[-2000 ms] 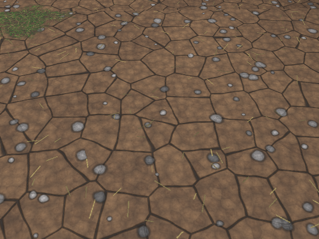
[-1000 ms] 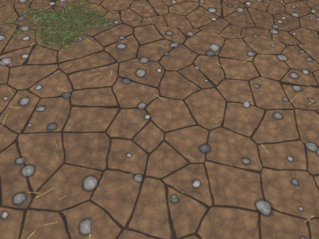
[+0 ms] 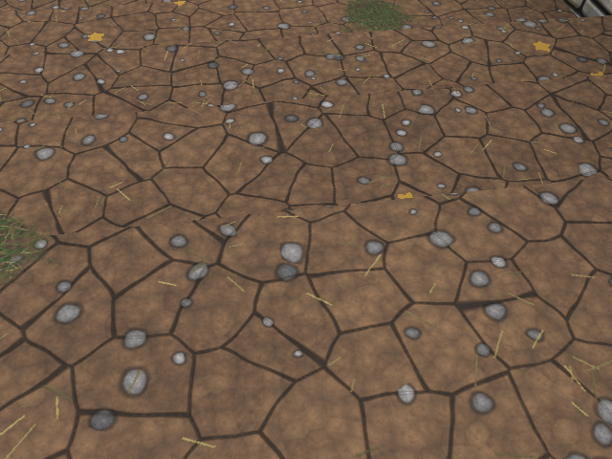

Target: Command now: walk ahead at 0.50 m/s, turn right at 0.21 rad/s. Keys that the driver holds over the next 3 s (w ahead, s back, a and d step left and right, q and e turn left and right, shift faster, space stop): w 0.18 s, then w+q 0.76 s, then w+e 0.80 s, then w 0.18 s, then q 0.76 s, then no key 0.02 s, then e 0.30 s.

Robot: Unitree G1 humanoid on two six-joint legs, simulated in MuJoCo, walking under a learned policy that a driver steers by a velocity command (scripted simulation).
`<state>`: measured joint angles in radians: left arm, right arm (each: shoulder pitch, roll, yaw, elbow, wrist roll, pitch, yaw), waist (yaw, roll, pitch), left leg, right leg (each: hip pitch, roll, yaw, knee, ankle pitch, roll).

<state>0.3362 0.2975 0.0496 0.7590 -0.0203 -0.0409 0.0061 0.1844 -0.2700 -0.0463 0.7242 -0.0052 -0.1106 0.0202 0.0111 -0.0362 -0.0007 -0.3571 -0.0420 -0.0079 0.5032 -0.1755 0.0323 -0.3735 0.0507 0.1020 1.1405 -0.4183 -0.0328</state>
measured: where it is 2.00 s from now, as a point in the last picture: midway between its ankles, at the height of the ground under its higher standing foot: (255, 234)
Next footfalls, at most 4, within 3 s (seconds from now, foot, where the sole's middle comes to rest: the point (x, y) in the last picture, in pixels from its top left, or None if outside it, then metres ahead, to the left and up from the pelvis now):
0.38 right None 0.36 -0.15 -0.77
0.88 left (237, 422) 0.58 0.17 -0.77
1.40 right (286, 272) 0.99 0.08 -0.77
1.80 left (210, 241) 1.09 0.29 -0.77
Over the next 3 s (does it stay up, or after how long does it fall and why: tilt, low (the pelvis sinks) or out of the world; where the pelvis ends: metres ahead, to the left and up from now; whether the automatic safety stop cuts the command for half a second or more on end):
stays up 1.36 0.21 -0.18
